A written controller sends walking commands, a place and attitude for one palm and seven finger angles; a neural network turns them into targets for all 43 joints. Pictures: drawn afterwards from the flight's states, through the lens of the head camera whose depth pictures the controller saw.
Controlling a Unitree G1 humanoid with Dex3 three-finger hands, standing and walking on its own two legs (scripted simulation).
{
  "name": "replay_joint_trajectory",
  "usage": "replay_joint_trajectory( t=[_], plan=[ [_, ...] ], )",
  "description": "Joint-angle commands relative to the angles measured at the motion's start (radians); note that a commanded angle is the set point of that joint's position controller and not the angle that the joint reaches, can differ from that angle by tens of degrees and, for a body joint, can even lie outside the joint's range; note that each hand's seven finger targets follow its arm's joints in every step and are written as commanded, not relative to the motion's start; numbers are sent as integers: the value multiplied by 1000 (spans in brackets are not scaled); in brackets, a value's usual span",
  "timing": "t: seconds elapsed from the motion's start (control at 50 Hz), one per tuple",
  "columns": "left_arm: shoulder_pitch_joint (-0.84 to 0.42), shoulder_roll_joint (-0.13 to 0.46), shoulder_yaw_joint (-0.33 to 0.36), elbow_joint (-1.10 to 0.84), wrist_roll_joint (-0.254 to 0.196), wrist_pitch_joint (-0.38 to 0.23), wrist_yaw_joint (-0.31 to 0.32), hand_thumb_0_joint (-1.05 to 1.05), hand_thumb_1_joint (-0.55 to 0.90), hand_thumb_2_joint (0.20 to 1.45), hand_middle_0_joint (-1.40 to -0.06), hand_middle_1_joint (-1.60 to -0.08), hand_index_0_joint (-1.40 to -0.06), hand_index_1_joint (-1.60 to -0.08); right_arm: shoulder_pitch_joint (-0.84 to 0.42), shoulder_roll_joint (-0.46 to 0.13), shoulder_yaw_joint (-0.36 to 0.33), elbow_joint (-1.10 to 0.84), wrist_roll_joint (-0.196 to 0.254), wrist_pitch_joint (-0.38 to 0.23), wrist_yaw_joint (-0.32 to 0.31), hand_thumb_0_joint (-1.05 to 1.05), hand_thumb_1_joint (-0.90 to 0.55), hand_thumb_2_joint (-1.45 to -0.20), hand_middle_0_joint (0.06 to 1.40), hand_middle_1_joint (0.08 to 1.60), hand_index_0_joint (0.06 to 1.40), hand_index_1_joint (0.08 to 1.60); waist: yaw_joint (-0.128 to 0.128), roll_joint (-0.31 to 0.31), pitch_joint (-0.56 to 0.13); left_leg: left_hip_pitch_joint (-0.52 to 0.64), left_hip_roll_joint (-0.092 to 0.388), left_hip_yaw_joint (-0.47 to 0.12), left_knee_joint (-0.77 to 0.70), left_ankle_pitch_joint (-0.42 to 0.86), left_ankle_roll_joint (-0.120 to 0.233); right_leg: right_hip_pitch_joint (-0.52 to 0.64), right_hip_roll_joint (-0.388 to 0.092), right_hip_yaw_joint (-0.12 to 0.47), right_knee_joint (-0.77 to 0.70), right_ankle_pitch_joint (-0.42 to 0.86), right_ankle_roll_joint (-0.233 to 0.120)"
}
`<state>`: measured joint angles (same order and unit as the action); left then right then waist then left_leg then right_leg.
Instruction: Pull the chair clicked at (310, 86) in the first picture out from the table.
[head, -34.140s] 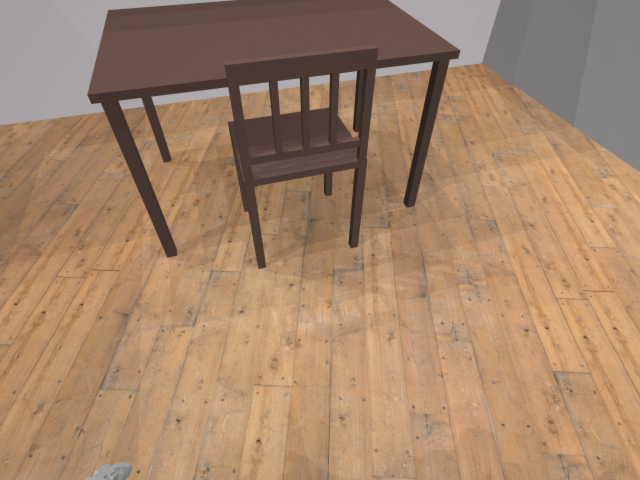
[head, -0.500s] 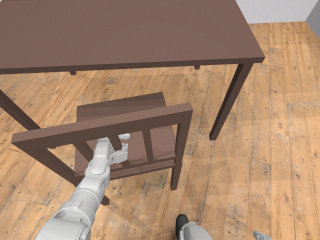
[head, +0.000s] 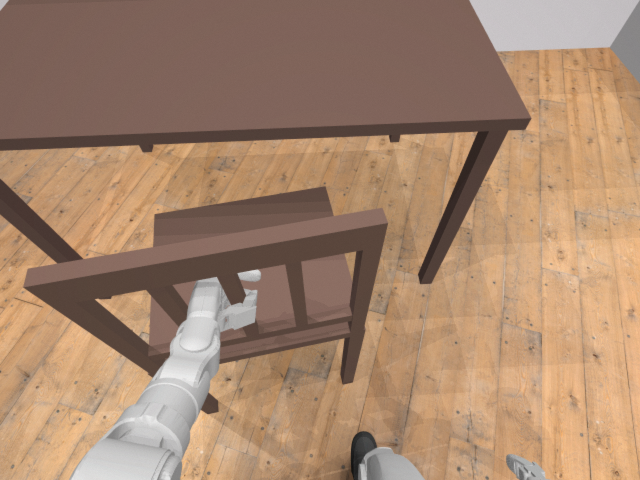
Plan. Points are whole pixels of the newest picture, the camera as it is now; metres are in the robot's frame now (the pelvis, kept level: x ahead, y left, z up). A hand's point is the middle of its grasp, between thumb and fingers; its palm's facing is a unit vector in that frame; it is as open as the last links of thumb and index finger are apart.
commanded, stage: step backward, pulling the chair out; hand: left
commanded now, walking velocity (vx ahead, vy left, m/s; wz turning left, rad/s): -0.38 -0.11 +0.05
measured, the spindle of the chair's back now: (240, 304) +0.38 +0.13 -0.10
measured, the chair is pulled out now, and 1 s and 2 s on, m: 0.18 0.18 0.18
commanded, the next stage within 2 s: stop walking, hand still on the chair in 1.00 s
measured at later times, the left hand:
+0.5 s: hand (248, 307) +0.35 +0.11 -0.06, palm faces -0.01 -0.98 -0.19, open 5.4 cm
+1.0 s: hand (247, 307) +0.35 +0.11 -0.06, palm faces -0.04 -0.98 -0.19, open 5.4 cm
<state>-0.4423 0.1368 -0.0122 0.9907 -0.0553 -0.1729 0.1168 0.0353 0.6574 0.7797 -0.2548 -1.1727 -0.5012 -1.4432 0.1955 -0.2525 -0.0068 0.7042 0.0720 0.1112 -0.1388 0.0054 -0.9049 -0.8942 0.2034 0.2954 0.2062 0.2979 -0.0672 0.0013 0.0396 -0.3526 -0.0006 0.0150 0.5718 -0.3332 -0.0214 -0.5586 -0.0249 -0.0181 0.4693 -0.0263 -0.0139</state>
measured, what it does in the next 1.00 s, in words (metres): stands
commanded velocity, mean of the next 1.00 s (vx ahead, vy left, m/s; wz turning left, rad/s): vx -0.38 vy -0.03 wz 0.06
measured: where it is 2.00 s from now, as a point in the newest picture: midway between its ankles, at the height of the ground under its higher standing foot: outside the picture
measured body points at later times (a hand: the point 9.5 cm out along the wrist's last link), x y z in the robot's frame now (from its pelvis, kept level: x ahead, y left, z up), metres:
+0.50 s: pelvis +0.00 -0.01 +0.00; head +0.07 -0.02 +0.44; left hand +0.35 +0.16 -0.05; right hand +0.09 -0.27 -0.14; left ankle -0.03 +0.13 -0.73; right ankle +0.13 -0.11 -0.73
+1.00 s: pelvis +0.01 +0.00 +0.00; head +0.07 -0.02 +0.44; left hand +0.35 +0.16 -0.05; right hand +0.08 -0.26 -0.14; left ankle -0.03 +0.13 -0.73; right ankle +0.13 -0.11 -0.73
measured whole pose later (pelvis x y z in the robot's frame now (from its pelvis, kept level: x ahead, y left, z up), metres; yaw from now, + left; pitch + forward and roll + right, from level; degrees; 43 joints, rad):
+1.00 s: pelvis +0.01 +0.00 +0.00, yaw +0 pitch +6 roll +1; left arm -0.42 0.13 -0.02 0.98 -0.05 -0.18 0.11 0.03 0.65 0.77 -0.25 -1.18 -0.50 -1.44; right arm 0.22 -0.23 0.00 0.71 0.07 0.12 -0.14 0.01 -0.90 -0.89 0.20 0.30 0.21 0.30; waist -0.06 0.02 0.03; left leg -0.34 0.01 0.02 0.58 -0.35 -0.02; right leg -0.55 -0.02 -0.02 0.48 -0.04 -0.01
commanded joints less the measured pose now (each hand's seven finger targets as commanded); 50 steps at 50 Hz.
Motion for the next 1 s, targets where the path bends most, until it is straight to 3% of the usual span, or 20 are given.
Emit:
replay_joint_trajectory(
  t=[0.0,0.16,0.32,0.6,0.76,0.98],
  plan=[
    [-305,145,6,-226,24,-59,6,0,900,900,-500,-1450,-500,-1450,17,-119,-41,-111,-13,-26,-15,0,-900,-900,200,300,200,300,26,59,-360,-44,105,-54,-134,156,17,353,-40,38,26,-44,24],
    [-318,172,32,-196,25,-57,8,0,900,900,-500,-1450,-500,-1450,44,-120,-47,-89,-11,-36,-15,0,-900,-900,200,300,200,300,17,-26,-347,-27,70,-22,-72,104,8,314,-74,72,-25,-47,14],
    [-334,179,40,-158,33,-72,11,0,900,900,-500,-1450,-500,-1450,50,-114,-47,-58,-8,-47,-10,0,-900,-900,200,300,200,300,14,-67,-406,8,42,-7,-33,87,6,325,-116,98,-71,-54,10],
    [-283,170,25,-203,27,-53,13,0,900,900,-500,-1450,-500,-1450,26,-124,-42,-104,-7,-25,-8,0,-900,-900,200,300,200,300,24,24,-379,-37,73,-40,-106,87,15,353,-71,66,-46,-102,20],
    [-290,179,32,-205,28,-44,15,0,900,900,-500,-1450,-500,-1450,45,-125,-45,-100,-10,-20,-10,0,-900,-900,200,300,200,300,15,-10,-355,-20,63,-24,-91,83,12,330,-74,69,-64,-90,17],
    [-328,160,20,-191,31,-62,8,0,900,900,-500,-1450,-500,-1450,47,-122,-46,-80,-12,-29,-14,0,-900,-900,200,300,200,300,16,8,-381,-5,86,-35,-94,186,10,332,-57,47,5,8,19]
  ],
)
